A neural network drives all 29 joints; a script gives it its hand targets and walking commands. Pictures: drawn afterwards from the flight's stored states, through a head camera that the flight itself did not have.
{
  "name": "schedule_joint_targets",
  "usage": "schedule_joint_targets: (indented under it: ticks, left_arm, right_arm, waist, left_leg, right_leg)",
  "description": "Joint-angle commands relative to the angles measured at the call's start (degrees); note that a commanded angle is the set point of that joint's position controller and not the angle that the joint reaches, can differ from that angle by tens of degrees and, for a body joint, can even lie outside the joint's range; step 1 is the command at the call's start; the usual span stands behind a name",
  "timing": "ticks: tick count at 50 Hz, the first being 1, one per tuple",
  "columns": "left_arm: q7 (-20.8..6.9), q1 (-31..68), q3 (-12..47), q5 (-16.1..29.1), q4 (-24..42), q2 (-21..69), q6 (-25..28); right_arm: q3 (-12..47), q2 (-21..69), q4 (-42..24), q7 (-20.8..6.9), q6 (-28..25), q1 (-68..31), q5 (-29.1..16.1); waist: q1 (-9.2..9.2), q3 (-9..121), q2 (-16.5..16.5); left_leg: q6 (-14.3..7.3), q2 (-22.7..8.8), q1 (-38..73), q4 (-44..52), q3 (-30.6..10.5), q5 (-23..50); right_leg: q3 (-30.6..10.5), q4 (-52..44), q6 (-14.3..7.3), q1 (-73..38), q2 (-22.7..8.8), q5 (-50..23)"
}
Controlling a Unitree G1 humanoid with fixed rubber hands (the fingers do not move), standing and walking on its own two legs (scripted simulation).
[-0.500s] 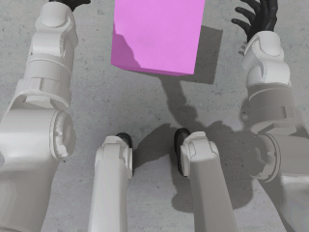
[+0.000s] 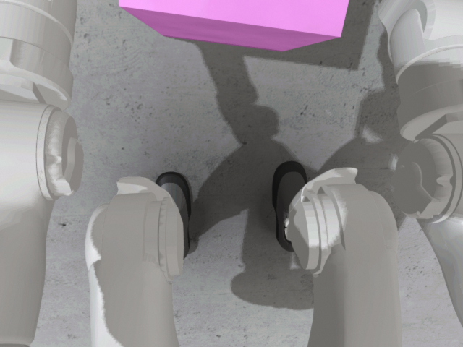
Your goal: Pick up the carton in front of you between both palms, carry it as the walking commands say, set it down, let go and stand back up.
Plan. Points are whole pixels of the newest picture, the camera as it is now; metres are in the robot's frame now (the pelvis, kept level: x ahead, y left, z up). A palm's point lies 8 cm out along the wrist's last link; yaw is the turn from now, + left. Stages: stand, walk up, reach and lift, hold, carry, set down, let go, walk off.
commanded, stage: reach and lift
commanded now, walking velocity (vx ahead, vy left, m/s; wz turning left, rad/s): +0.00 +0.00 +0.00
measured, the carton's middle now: out of the picture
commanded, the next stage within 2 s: none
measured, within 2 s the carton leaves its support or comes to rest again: leaves its support in 0.82 s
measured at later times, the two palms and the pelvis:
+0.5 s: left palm out of the picture +0.59 +0.15 -0.18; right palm out of the picture +0.56 -0.16 -0.18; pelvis -0.01 +0.00 +0.00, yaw +0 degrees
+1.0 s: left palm out of the picture +0.56 +0.15 -0.09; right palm out of the picture +0.54 -0.15 -0.09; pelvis +0.00 +0.00 +0.02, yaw +1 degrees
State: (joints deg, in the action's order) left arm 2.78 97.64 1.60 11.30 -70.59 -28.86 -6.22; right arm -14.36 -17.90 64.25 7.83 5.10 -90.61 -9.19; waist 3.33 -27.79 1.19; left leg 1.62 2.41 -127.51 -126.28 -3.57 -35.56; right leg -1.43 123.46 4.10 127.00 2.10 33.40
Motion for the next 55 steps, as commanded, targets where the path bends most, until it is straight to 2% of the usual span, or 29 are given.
schedule_joint_targets:
  ticks: [1, 4, 9, 15, 19, 22, 24, 26, 27, 29, 32, 37, 42, 44, 46, 47, 48, 50, 52, 55]
  left_arm:
    - [0.44, 18.53, 0.93, 1.43, 7.56, -5.58, 1.97]
    - [0.74, 16.06, 1.64, 2.00, 7.47, -4.30, 1.90]
    - [0.73, 13.27, 0.01, 0.50, 5.12, -3.36, 1.79]
    - [0.69, 16.33, -0.49, -0.50, 5.32, -3.22, 1.48]
    - [0.03, 19.55, 1.80, 0.63, 5.54, 1.52, 0.99]
    - [-0.80, 20.14, 0.69, -1.36, 5.66, 5.70, 0.40]
    - [-4.68, 24.51, 3.15, -2.30, 6.62, 24.36, -0.77]
    - [-10.24, 25.09, 3.53, -4.28, 6.38, 43.66, -2.35]
    - [-12.66, 24.12, 2.62, -5.19, 6.42, 49.61, -3.27]
    - [-15.70, 21.71, 1.22, -6.03, 8.63, 56.46, -4.52]
    - [-17.01, 20.25, 0.86, -5.80, 11.24, 59.93, -5.52]
    - [-16.28, 20.61, 5.49, -2.92, 17.51, 66.51, -6.08]
    - [-13.71, 24.58, 11.18, 0.73, 33.46, 73.40, -7.11]
    - [-12.62, 23.75, 13.12, 0.45, 37.49, 77.41, -8.47]
    - [-11.68, 21.25, 13.04, -0.62, 38.26, 79.14, -9.95]
    - [-11.61, 18.60, 12.26, -1.77, 36.28, 79.92, -10.78]
    - [-11.79, 15.27, 10.79, -3.12, 32.90, 80.79, -11.56]
    - [-12.45, 10.76, 6.63, -6.73, 26.93, 82.00, -12.44]
    - [-13.41, 8.43, 0.65, -11.52, 21.40, 81.66, -13.07]
    - [-14.36, 7.46, -5.71, -16.26, 17.07, 80.51, -13.48]
  right_arm:
    - [1.02, -8.30, -6.25, 0.39, -2.09, -13.87, -1.35]
    - [1.67, -7.42, -6.19, 0.61, -2.20, -11.77, -2.16]
    - [1.17, -5.92, -4.94, 0.38, -2.06, -10.53, -1.57]
    - [1.17, -5.42, -5.08, 0.36, -1.61, -13.56, -1.13]
    - [2.96, -1.62, -5.03, -0.03, -1.13, -16.79, -1.60]
    - [1.52, 2.13, -4.60, -0.59, -0.62, -18.02, 1.06]
    - [4.38, 19.94, -6.44, -4.32, 0.60, -24.01, 2.64]
    - [6.69, 38.50, -8.59, -9.97, 2.81, -29.16, 4.43]
    - [6.54, 43.82, -9.52, -12.49, 3.96, -30.03, 5.38]
    - [7.38, 49.32, -12.08, -15.71, 5.80, -30.58, 6.31]
    - [8.56, 54.53, -13.41, -17.70, 7.15, -27.71, 4.69]
    - [13.81, 59.63, -19.62, -18.36, 7.50, -30.32, -0.46]
    - [21.31, 64.11, -31.40, -16.69, 8.97, -32.63, -4.49]
    - [23.46, 66.21, -35.97, -15.93, 9.98, -32.44, -3.82]
    - [23.96, 67.00, -38.67, -15.34, 11.23, -31.52, -2.53]
    - [23.53, 67.69, -37.89, -15.37, 11.94, -29.86, -1.29]
    - [22.63, 68.30, -35.90, -15.56, 12.55, -27.68, 0.29]
    - [19.55, 69.58, -31.18, -16.22, 13.57, -24.23, 3.66]
    - [13.86, 69.79, -25.62, -17.02, 14.54, -21.35, 8.40]
    - [7.93, 69.49, -20.89, -17.74, 15.27, -18.71, 13.71]
  waist:
    - [2.56, 80.32, -6.66]
    - [2.82, 81.97, -6.88]
    - [1.89, 75.88, -5.99]
    - [1.52, 72.46, -5.94]
    - [1.89, 71.07, -6.36]
    - [2.15, 68.55, -6.27]
    - [1.97, 66.70, -6.45]
    - [1.23, 62.99, -6.56]
    - [1.12, 61.18, -6.20]
    - [1.15, 59.37, -5.59]
    - [0.80, 60.14, -5.16]
    - [0.63, 76.07, -6.46]
    - [1.19, 108.96, -7.65]
    - [0.57, 119.93, -8.29]
    - [0.57, 122.79, -7.44]
    - [0.45, 119.00, -6.78]
    - [0.55, 112.24, -6.23]
    - [0.59, 100.87, -5.14]
    - [0.56, 89.29, -4.99]
    - [0.65, 81.66, -5.01]
  left_leg:
    - [0.38, -0.92, 37.96, 7.30, 3.14, 28.94]
    - [0.51, -0.66, 38.96, 7.04, 3.44, 30.51]
    - [0.42, -0.57, 33.71, 7.75, 3.49, 25.71]
    - [0.11, -0.70, 32.24, 8.81, 3.54, 19.90]
    - [0.24, -0.33, 33.06, 9.37, 3.45, 17.70]
    - [0.46, 0.39, 33.24, 9.37, 3.78, 15.98]
    - [0.10, 1.62, 32.45, 9.23, 4.03, 15.67]
    - [-0.35, 2.83, 30.09, 8.76, 4.67, 14.38]
    - [-0.81, 3.24, 28.77, 8.30, 4.81, 13.96]
    - [-1.56, 3.70, 27.16, 7.72, 5.52, 14.61]
    - [-1.98, 3.86, 25.71, 7.80, 6.14, 15.80]
    - [-2.02, 4.16, 34.32, 6.96, 6.10, 25.99]
    - [-1.19, 4.83, 53.05, 6.94, 6.13, 43.09]
    - [-0.52, 5.46, 57.01, 8.60, 6.74, 45.47]
    - [-0.12, 6.00, 55.18, 11.03, 7.64, 42.08]
    - [0.04, 6.26, 52.36, 12.66, 7.90, 39.59]
    - [0.20, 6.52, 49.40, 14.34, 7.99, 37.36]
    - [0.39, 6.88, 42.37, 17.85, 8.74, 28.36]
    - [0.19, 7.12, 34.88, 21.34, 9.18, 19.11]
    - [-0.43, 7.33, 30.81, 25.94, 8.89, 11.79]
  right_leg:
    - [6.08, -4.71, -0.48, -36.52, 0.17, -30.36]
    - [6.49, -4.57, -0.55, -36.92, 0.50, -31.84]
    - [6.04, -5.03, -0.59, -33.90, 0.61, -27.90]
    - [5.87, -5.99, -0.73, -32.98, 0.62, -22.49]
    - [5.99, -6.65, -0.91, -33.24, 1.00, -20.15]
    - [6.22, -6.71, -1.04, -34.15, 1.79, -18.88]
    - [6.34, -6.48, -1.44, -34.63, 2.94, -18.32]
    - [6.50, -5.77, -1.86, -33.49, 3.79, -16.62]
    - [6.71, -5.23, -2.01, -32.00, 4.05, -15.74]
    - [7.06, -4.76, -2.44, -29.76, 4.35, -15.54]
    - [7.35, -4.18, -2.90, -29.62, 4.56, -17.52]
    - [7.89, -2.93, -2.92, -32.75, 4.81, -26.52]
    - [8.72, -4.66, -2.08, -40.27, 5.30, -38.76]
    - [9.03, -6.15, -1.65, -41.76, 6.10, -39.57]
    - [9.39, -8.26, -1.27, -44.20, 6.74, -37.67]
    - [9.52, -9.65, -1.09, -43.54, 6.98, -35.76]
    - [9.72, -11.23, -0.87, -41.13, 7.17, -33.41]
    - [9.80, -14.73, -0.90, -36.56, 7.14, -25.51]
    - [9.61, -18.18, -1.18, -32.29, 7.08, -17.69]
    - [8.87, -22.78, -1.86, -30.42, 7.18, -11.41]
